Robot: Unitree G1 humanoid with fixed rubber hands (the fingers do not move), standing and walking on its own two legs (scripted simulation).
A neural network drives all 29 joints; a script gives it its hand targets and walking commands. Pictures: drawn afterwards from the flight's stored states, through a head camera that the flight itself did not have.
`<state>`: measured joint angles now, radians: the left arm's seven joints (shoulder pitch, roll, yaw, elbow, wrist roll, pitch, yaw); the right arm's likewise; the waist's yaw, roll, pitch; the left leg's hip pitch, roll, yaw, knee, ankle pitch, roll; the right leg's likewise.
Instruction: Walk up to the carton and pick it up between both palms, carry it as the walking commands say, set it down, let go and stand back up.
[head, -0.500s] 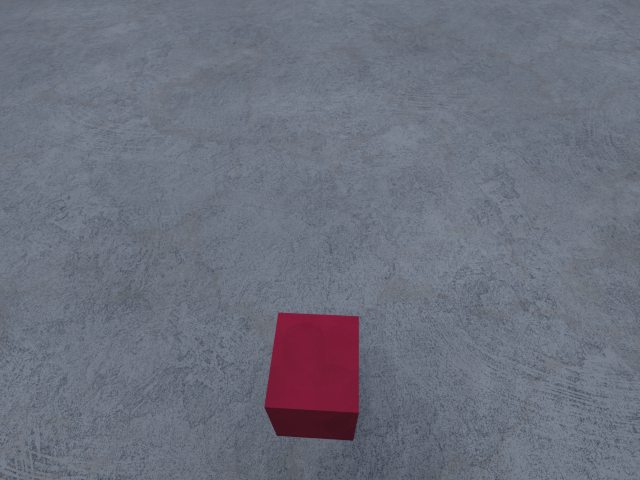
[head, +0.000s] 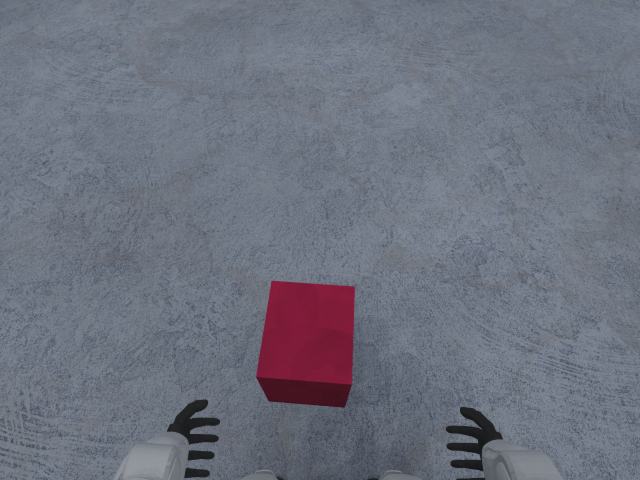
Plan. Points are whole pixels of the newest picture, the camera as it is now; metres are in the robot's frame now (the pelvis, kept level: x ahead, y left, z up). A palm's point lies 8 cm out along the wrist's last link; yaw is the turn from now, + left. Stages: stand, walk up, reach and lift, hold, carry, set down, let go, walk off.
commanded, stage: reach and lift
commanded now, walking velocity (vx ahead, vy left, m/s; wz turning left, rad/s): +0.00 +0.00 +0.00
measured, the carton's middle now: (309, 346) +0.47 +0.05 -0.62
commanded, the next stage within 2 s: none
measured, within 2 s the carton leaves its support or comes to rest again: neither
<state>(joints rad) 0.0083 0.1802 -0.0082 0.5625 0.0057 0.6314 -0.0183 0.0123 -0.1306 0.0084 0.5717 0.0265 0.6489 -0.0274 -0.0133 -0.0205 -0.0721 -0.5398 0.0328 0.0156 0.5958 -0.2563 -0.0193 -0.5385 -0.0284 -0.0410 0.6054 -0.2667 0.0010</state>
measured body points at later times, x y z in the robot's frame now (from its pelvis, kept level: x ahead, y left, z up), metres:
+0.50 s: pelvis -0.03 +0.01 -0.06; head +0.10 +0.01 +0.37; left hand +0.21 +0.24 -0.17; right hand +0.19 -0.20 -0.17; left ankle +0.02 +0.13 -0.73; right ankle +0.01 -0.12 -0.73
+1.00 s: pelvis -0.07 +0.01 -0.09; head +0.16 +0.02 +0.29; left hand +0.36 +0.24 -0.20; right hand +0.35 -0.18 -0.20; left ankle +0.02 +0.14 -0.73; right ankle +0.01 -0.12 -0.73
